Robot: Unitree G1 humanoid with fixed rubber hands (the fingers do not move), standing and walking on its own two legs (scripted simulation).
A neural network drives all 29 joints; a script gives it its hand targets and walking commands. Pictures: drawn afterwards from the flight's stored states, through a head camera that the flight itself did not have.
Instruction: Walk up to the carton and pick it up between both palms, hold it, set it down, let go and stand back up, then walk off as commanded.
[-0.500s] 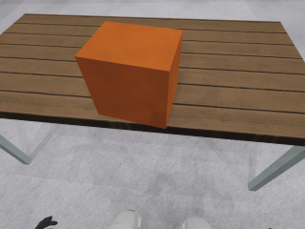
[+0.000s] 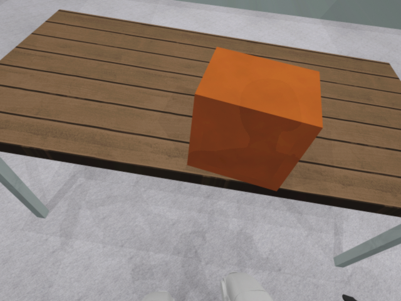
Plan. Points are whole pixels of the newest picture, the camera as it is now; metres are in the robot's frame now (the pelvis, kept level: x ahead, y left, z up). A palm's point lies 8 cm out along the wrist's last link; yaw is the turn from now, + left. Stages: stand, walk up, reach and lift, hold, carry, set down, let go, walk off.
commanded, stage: walk up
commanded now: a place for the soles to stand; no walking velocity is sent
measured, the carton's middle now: (248, 122) +0.52 -0.12 +0.02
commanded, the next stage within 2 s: none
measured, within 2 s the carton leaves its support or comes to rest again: neither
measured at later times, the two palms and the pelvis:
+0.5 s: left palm (65, 298) +0.15 +0.26 -0.12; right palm (368, 297) +0.14 -0.37 -0.11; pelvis +0.08 -0.06 -0.02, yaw -4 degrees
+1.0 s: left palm (66, 271) +0.19 +0.27 -0.11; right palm (362, 300) +0.14 -0.34 -0.10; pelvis +0.09 -0.03 -0.01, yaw -5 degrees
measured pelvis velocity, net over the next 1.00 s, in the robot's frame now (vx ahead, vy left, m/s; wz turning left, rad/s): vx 0.09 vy -0.03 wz -0.09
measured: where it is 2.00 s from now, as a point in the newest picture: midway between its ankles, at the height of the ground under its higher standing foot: outside the picture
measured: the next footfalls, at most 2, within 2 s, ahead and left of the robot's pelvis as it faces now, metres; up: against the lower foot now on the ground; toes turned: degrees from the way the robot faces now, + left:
right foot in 0.48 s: +0.18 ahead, -0.19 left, +0.00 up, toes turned +0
left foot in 0.82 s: +0.14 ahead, +0.03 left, +0.00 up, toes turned -5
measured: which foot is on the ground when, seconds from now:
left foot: down 0.00-0.50, up 0.52-0.80, down 0.82-1.00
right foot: up 0.00-0.46, down 0.48-0.84, up 0.86-1.00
